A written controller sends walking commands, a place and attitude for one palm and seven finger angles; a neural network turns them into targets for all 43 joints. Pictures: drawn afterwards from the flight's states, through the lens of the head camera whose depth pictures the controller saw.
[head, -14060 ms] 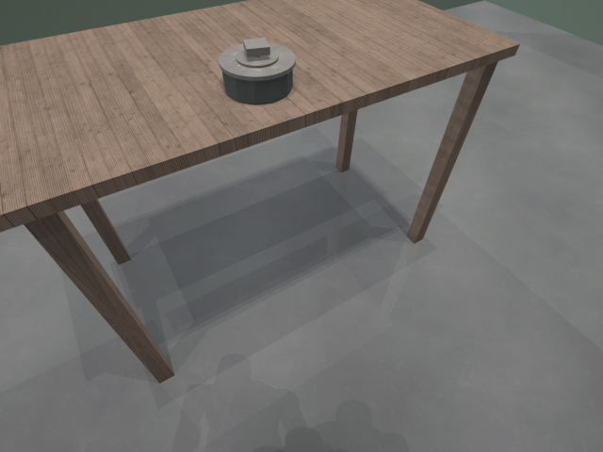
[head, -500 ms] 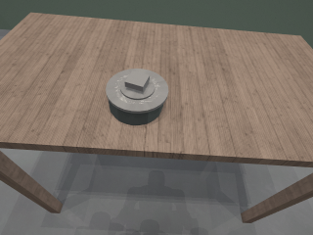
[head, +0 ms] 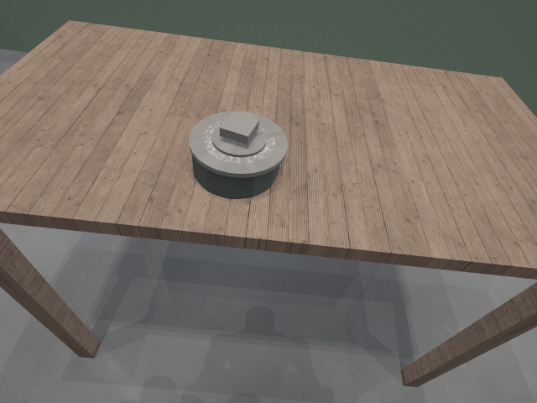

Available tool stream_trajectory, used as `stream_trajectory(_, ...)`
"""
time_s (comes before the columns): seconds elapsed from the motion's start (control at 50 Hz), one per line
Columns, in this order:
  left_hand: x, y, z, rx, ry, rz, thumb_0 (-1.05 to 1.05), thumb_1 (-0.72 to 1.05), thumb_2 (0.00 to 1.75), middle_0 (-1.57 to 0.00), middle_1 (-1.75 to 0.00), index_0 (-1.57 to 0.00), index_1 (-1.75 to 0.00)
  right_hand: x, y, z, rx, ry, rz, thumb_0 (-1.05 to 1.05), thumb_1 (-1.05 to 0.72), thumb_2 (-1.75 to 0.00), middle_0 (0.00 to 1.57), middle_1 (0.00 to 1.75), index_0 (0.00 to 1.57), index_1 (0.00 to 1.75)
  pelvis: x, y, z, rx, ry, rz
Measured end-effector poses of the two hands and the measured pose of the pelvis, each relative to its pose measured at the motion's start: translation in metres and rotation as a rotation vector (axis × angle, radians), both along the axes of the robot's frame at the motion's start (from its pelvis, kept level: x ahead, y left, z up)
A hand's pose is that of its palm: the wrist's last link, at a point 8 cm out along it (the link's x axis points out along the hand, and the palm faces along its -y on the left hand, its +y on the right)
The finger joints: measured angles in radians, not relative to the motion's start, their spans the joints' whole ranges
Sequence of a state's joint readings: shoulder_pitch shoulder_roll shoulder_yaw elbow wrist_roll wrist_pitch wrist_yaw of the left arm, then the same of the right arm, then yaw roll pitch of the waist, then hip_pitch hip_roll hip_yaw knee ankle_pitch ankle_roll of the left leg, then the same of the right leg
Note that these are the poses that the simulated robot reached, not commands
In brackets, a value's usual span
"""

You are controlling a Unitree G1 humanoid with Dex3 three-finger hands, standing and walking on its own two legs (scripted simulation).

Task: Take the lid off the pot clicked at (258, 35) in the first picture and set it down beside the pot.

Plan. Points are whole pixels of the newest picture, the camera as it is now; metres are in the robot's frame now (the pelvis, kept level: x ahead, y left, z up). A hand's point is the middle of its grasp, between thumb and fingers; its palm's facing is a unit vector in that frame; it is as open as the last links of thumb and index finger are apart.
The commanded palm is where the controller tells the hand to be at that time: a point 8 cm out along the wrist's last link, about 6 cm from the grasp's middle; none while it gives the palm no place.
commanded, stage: come to a stop and stand still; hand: left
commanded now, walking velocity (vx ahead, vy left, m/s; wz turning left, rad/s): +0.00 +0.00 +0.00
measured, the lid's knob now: (239, 128) +0.47 +0.10 +0.16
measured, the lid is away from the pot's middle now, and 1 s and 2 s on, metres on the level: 0.00 0.00 0.00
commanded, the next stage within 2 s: look again from close up in 0.84 s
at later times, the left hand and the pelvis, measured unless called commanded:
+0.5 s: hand out of the picture +0.02 +0.17 -0.17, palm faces +0.04 -0.97 -0.22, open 7.3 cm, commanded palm none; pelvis +0.01 +0.00 +0.00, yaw +1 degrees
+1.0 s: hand out of the picture +0.01 +0.16 -0.17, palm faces +0.04 -0.98 -0.19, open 7.3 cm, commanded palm none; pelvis +0.00 -0.02 +0.00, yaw +1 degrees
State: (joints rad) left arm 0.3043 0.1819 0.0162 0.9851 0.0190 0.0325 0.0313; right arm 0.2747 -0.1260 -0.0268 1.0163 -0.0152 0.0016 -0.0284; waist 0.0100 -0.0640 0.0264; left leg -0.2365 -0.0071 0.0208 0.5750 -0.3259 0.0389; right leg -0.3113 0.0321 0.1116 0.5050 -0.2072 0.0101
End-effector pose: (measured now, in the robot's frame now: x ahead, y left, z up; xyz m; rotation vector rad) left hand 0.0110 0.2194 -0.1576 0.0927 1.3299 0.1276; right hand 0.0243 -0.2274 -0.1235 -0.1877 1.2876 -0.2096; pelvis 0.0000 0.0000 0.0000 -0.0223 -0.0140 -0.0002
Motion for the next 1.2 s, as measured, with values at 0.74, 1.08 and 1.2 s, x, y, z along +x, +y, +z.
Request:
stream_trajectory(0.74,0.004,-0.012,0.018,0.06,-0.003,-0.006,0.01,0.93,0.9,-0.2,-0.3,-0.21,-0.3,-0.007,-0.008,-0.016,0.073,0.021,0.003,0.0,-0.91,-0.9,0.2,0.3,0.2,0.3,0.009,-0.015,0.004,0.027,-0.024,0.017)
stream_trajectory(1.08,-0.012,-0.015,0.017,0.049,0.037,0.001,0.01,0.91,0.9,-0.2,-0.3,-0.2,-0.3,-0.032,0.002,-0.018,0.096,0.082,-0.011,0.0,-0.91,-0.9,0.2,0.3,0.2,0.3,0.003,-0.015,0.005,0.028,-0.023,0.014)
stream_trajectory(1.2,-0.018,-0.015,0.016,0.044,0.052,0.006,0.01,0.91,0.9,-0.2,-0.3,-0.2,-0.3,-0.036,0.006,-0.018,0.099,0.095,-0.015,0.0,-0.91,-0.9,0.2,0.3,0.2,0.3,0.002,-0.013,0.004,0.028,-0.019,0.014)
